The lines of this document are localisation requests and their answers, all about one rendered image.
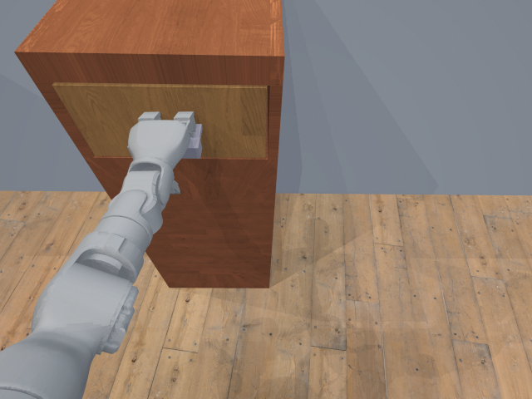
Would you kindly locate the left robot forearm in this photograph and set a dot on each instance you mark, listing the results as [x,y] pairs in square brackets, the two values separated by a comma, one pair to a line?
[119,241]

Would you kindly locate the drawer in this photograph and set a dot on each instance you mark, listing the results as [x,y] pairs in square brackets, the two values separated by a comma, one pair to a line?
[233,117]

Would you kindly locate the robot left hand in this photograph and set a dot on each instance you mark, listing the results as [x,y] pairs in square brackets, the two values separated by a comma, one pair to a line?
[166,140]

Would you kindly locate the left robot upper arm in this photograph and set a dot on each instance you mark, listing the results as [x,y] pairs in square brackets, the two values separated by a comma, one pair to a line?
[88,312]

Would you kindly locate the handle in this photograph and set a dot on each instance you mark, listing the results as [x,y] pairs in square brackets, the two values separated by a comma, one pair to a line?
[195,148]

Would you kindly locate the cabinet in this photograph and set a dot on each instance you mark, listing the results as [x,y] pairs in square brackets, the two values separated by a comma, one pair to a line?
[218,232]

